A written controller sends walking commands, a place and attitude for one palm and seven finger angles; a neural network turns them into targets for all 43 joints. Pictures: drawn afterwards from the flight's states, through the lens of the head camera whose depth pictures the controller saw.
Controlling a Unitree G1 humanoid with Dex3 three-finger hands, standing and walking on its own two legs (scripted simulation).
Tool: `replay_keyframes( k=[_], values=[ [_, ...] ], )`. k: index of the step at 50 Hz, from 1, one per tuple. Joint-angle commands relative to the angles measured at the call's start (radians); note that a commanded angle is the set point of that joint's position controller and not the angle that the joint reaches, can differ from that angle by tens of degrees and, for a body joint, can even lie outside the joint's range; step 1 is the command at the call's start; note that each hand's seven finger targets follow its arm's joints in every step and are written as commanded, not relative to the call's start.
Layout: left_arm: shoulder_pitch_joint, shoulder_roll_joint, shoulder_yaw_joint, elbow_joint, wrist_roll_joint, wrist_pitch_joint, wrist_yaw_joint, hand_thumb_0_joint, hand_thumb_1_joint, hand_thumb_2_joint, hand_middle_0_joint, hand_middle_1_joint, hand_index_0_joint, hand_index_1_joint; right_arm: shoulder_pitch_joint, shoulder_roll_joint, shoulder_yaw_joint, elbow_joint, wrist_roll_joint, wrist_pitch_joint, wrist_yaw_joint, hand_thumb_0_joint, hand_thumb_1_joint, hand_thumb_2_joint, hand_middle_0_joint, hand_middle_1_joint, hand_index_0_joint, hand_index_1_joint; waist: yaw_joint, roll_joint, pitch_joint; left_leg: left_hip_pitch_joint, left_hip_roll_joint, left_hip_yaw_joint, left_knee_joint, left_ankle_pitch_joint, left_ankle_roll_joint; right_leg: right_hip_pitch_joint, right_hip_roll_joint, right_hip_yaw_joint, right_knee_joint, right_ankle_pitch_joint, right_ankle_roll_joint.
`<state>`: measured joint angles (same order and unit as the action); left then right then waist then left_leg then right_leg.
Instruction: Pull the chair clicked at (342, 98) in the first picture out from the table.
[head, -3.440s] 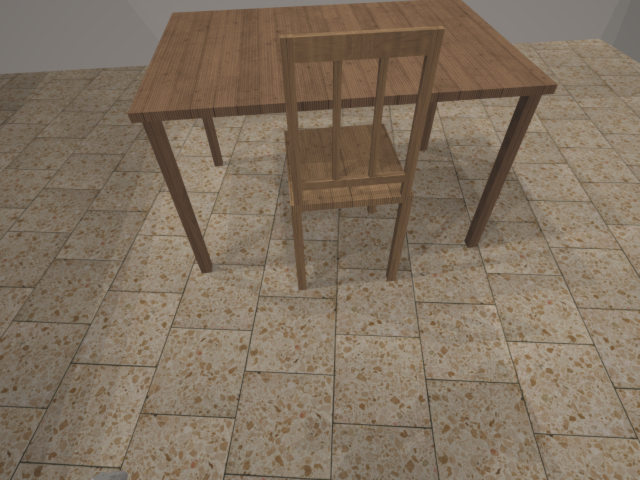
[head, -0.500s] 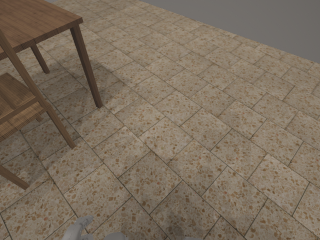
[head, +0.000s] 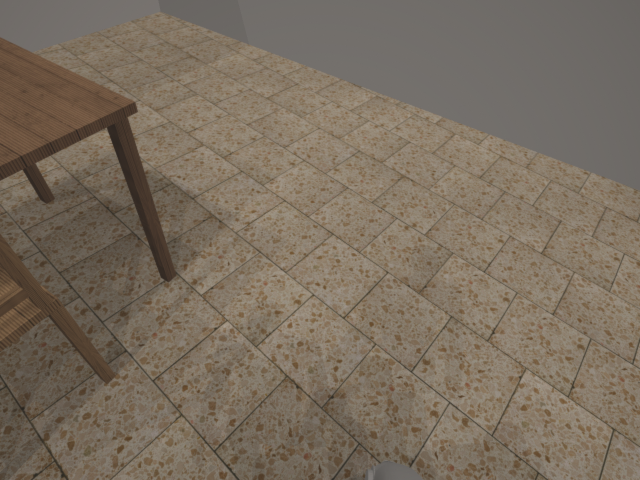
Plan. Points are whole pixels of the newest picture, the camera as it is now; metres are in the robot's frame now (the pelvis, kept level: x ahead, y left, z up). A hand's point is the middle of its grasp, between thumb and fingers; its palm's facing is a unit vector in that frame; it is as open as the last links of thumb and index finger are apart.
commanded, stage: walk to a spot facing it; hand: left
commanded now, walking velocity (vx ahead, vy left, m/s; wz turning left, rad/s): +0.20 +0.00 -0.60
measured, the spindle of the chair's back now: out of the picture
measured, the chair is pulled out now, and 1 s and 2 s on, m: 0.00 0.00 0.00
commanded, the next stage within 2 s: turn to face it in 0.02 s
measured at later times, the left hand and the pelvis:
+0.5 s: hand (260, 399) +0.27 +0.11 -0.17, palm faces +0.05 -0.98 -0.17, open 7.3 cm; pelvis +0.14 -0.06 -0.02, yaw +3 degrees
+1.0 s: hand out of the picture +0.12 +0.22 -0.17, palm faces +0.39 -0.87 -0.30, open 7.4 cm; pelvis +0.15 -0.02 -0.01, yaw +20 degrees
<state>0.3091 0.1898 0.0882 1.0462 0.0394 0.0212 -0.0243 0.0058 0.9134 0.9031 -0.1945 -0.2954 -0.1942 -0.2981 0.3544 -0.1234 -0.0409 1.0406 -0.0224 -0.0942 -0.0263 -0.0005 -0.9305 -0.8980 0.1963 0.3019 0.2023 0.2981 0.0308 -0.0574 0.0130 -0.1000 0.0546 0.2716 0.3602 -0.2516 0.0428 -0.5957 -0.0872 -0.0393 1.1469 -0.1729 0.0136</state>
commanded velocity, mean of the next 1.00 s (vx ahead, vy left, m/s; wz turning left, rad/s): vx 0.01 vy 0.00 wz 0.49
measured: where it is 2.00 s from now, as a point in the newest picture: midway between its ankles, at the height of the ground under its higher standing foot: outside the picture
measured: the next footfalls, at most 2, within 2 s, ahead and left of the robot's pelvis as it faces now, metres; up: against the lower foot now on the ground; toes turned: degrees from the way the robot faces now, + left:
right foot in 0.26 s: +0.25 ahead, -0.16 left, +0.00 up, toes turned -13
left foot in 0.68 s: +0.22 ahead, +0.09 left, +0.00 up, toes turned +19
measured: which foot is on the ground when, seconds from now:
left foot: down 0.00-0.28, up 0.30-0.66, down 0.68-1.00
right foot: up 0.00-0.24, down 0.26-0.68, up 0.70-1.00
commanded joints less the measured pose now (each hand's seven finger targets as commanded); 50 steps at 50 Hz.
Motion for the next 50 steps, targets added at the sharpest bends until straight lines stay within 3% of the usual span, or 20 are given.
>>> replay_keyframes(
  k=[1,8,11,12,13,14,15,18,20,24,28,32,33,34,35,36,38,40,47,50],
  values=[
    [-0.082,0.004,0.0,-0.082,-0.004,-0.013,-0.016,0.0,0.9,0.9,-0.2,-0.3,-0.2,-0.3,0.128,-0.123,-0.021,-0.004,0.008,-0.006,-0.012,0.0,-0.9,-0.9,0.2,0.3,0.2,0.3,-0.045,0.175,0.086,0.107,0.274,-0.087,-0.155,0.363,0.046,-0.165,-0.03,-0.035,-0.102,0.036,0.018],
    [-0.217,-0.021,-0.022,-0.107,-0.011,-0.035,-0.009,0.0,0.9,0.9,-0.2,-0.3,-0.2,-0.3,0.185,-0.115,-0.02,0.045,-0.008,0.019,-0.011,0.0,-0.9,-0.9,0.2,0.3,0.2,0.3,-0.089,0.205,0.113,0.11,0.284,-0.022,-0.036,0.612,0.067,0.02,0.026,-0.109,-0.452,-0.014,-0.033],
    [0.021,0.022,-0.024,-0.02,-0.005,-0.065,0.012,0.0,0.9,0.9,-0.2,-0.3,-0.2,-0.3,0.134,-0.135,-0.02,0.062,0.006,0.025,-0.008,0.0,-0.9,-0.9,0.2,0.3,0.2,0.3,0.023,0.166,-0.047,0.061,0.241,-0.027,0.222,0.691,0.023,0.398,0.069,-0.14,-0.621,0.122,-0.052],
    [0.132,0.092,-0.009,0.019,-0.003,-0.082,0.024,0.0,0.9,0.9,-0.2,-0.3,-0.2,-0.3,0.141,-0.108,-0.016,0.066,0.017,0.023,0.001,0.0,-0.9,-0.9,0.2,0.3,0.2,0.3,0.07,0.067,-0.144,-0.092,0.195,-0.029,0.4,0.484,-0.013,0.645,-0.026,-0.061,-0.615,0.355,-0.066],
    [0.206,0.191,0.012,0.036,-0.006,-0.093,0.039,0.0,0.9,0.9,-0.2,-0.3,-0.2,-0.3,0.187,-0.041,-0.008,0.05,0.03,0.026,0.006,0.0,-0.9,-0.9,0.2,0.3,0.2,0.3,0.076,-0.166,-0.257,-0.328,0.05,-0.038,0.686,-0.192,-0.053,0.863,-0.319,0.244,-0.605,0.788,-0.164],
    [0.223,0.222,0.007,0.036,-0.025,-0.091,0.039,0.0,0.9,0.9,-0.2,-0.3,-0.2,-0.3,0.171,-0.053,-0.01,0.039,0.032,0.043,-0.006,0.0,-0.9,-0.9,0.2,0.3,0.2,0.3,0.064,-0.1,-0.264,-0.318,0.023,-0.182,0.853,-0.409,-0.051,0.762,-0.405,0.256,-0.671,0.95,-0.238],
    [0.136,0.208,0.004,0.007,-0.024,-0.09,0.046,0.0,0.9,0.9,-0.2,-0.3,-0.2,-0.3,0.148,-0.034,-0.009,0.03,0.031,0.055,-0.005,0.0,-0.9,-0.9,0.2,0.3,0.2,0.3,0.046,-0.154,-0.268,-0.34,0.039,-0.255,0.923,-0.371,-0.057,0.673,-0.402,0.269,-0.731,0.788,-0.239],
    [-0.073,0.106,-0.013,-0.058,-0.022,-0.068,0.066,0.0,0.9,0.9,-0.2,-0.3,-0.2,-0.3,0.076,-0.038,-0.019,0.026,0.014,0.092,0.002,0.0,-0.9,-0.9,0.2,0.3,0.2,0.3,-0.023,-0.008,-0.057,-0.367,0.095,-0.263,0.924,-0.228,-0.071,0.374,-0.336,0.103,-0.829,0.376,-0.182],
    [-0.141,0.093,-0.016,-0.086,-0.017,-0.061,0.068,0.0,0.9,0.9,-0.2,-0.3,-0.2,-0.3,0.104,-0.022,-0.019,0.028,0.008,0.119,0.01,0.0,-0.9,-0.9,0.2,0.3,0.2,0.3,-0.065,-0.044,-0.031,-0.322,0.092,-0.236,0.844,-0.187,-0.086,0.254,-0.304,-0.007,-0.869,0.213,-0.149],
    [-0.153,0.101,-0.003,-0.113,-0.01,-0.04,0.066,0.0,0.9,0.9,-0.2,-0.3,-0.2,-0.3,0.056,-0.036,-0.028,-0.017,0.0,0.136,0.027,0.0,-0.9,-0.9,0.2,0.3,0.2,0.3,-0.064,-0.061,0.0,-0.327,0.079,-0.187,0.706,-0.151,-0.089,0.227,-0.291,-0.072,-0.91,-0.053,-0.129],
    [-0.143,0.137,0.012,-0.134,-0.003,-0.026,0.067,0.0,0.9,0.9,-0.2,-0.3,-0.2,-0.3,-0.054,-0.063,-0.035,-0.095,0.003,0.127,0.039,0.0,-0.9,-0.9,0.2,0.3,0.2,0.3,-0.033,-0.083,0.012,-0.326,0.077,-0.169,0.523,-0.19,-0.085,0.285,-0.324,-0.085,-0.857,-0.087,-0.131],
    [-0.138,0.157,0.02,-0.166,-0.017,-0.007,0.055,0.0,0.9,0.9,-0.2,-0.3,-0.2,-0.3,-0.03,-0.122,-0.049,-0.128,-0.003,0.119,0.043,0.0,-0.9,-0.9,0.2,0.3,0.2,0.3,-0.065,0.005,-0.011,-0.159,0.032,-0.125,0.244,-0.03,-0.077,0.231,-0.278,-0.165,-0.656,-0.141,-0.062],
    [-0.138,0.12,0.016,-0.186,-0.021,0.003,0.05,0.0,0.9,0.9,-0.2,-0.3,-0.2,-0.3,0.013,-0.19,-0.063,-0.133,-0.006,0.112,0.043,0.0,-0.9,-0.9,0.2,0.3,0.2,0.3,-0.086,0.219,-0.017,-0.12,0.13,-0.326,0.063,-0.002,-0.032,0.146,-0.191,-0.197,-0.463,-0.248,-0.007],
    [-0.161,0.063,0.008,-0.239,-0.026,0.007,0.041,0.0,0.9,0.9,-0.2,-0.3,-0.2,-0.3,0.048,-0.302,-0.087,-0.155,-0.014,0.104,0.033,0.0,-0.9,-0.9,0.2,0.3,0.2,0.3,-0.115,0.483,0.015,-0.095,0.369,-0.694,-0.095,0.188,0.102,-0.054,-0.046,-0.196,-0.2,-0.481,0.071],
    [-0.222,0.087,0.005,-0.257,-0.012,0.011,0.042,0.0,0.9,0.9,-0.2,-0.3,-0.2,-0.3,0.061,-0.328,-0.093,-0.14,-0.015,0.101,0.02,0.0,-0.9,-0.9,0.2,0.3,0.2,0.3,-0.139,0.38,-0.017,-0.11,0.402,-0.761,-0.11,0.178,0.168,-0.071,-0.031,-0.053,-0.008,-0.455,0.055],
    [-0.233,0.075,0.015,-0.253,-0.011,0.007,0.039,0.0,0.9,0.9,-0.2,-0.3,-0.2,-0.3,0.017,-0.321,-0.088,-0.147,-0.01,0.097,0.012,0.0,-0.9,-0.9,0.2,0.3,0.2,0.3,-0.107,0.325,-0.046,-0.104,0.35,-0.713,-0.088,0.146,0.145,-0.103,-0.024,0.011,0.072,-0.364,0.052],
    [-0.151,0.1,0.024,-0.203,-0.012,0.0,0.027,0.0,0.9,0.9,-0.2,-0.3,-0.2,-0.3,-0.125,-0.258,-0.065,-0.189,-0.003,0.085,0.007,0.0,-0.9,-0.9,0.2,0.3,0.2,0.3,-0.04,0.237,-0.064,-0.108,0.237,-0.536,-0.062,0.143,0.086,-0.063,-0.034,0.03,0.084,-0.187,0.062],
    [-0.094,0.112,0.025,-0.169,-0.015,0.008,0.028,0.0,0.9,0.9,-0.2,-0.3,-0.2,-0.3,-0.146,-0.252,-0.06,-0.198,0.003,0.081,0.007,0.0,-0.9,-0.9,0.2,0.3,0.2,0.3,-0.029,0.2,-0.081,-0.095,0.184,-0.47,-0.068,0.179,0.072,-0.014,-0.026,0.032,0.056,-0.125,0.076],
    [-0.117,0.132,0.02,-0.176,-0.026,0.012,0.043,0.0,0.9,0.9,-0.2,-0.3,-0.2,-0.3,-0.084,-0.278,-0.075,-0.168,0.004,0.096,0.011,0.0,-0.9,-0.9,0.2,0.3,0.2,0.3,-0.063,0.156,-0.071,-0.012,0.185,-0.573,-0.079,0.168,0.12,0.027,-0.001,0.045,-0.129,-0.194,0.089],
    [-0.127,0.133,0.017,-0.186,-0.029,0.011,0.046,0.0,0.9,0.9,-0.2,-0.3,-0.2,-0.3,-0.088,-0.289,-0.081,-0.163,0.002,0.105,0.014,0.0,-0.9,-0.9,0.2,0.3,0.2,0.3,-0.069,0.196,-0.066,-0.031,0.176,-0.621,-0.081,0.106,0.128,0.066,0.016,0.049,-0.215,-0.235,0.081]
  ],
)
